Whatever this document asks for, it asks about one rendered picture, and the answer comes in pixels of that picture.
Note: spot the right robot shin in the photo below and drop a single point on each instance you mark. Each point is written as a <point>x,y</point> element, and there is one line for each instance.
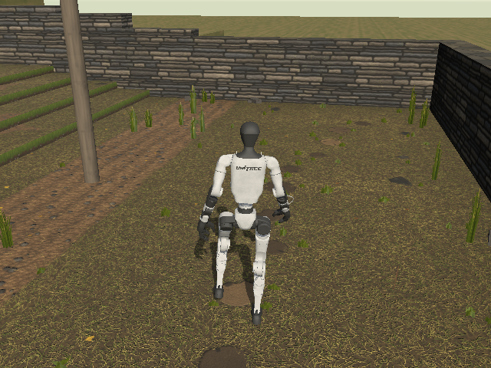
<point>258,288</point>

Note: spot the left robot forearm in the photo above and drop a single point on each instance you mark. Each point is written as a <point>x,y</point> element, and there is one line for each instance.
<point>209,206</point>

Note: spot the left robot upper arm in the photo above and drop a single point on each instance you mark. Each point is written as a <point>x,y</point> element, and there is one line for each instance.
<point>219,175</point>

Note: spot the right robot upper arm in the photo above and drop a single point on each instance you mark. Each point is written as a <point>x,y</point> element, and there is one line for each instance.
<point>276,176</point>

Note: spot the right robot forearm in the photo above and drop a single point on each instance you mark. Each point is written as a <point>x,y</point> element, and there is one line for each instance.
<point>283,202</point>

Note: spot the humanoid robot head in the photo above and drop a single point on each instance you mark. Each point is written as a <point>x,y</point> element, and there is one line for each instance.
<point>249,132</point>

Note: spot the robot left hand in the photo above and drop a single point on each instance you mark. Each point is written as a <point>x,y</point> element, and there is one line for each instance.
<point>201,229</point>

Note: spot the robot right hand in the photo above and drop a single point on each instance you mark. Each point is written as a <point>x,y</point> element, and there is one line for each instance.
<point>280,212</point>

